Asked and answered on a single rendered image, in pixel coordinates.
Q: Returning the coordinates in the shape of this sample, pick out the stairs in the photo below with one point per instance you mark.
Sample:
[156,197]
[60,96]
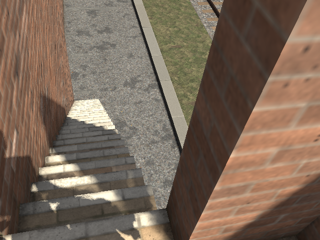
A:
[89,175]

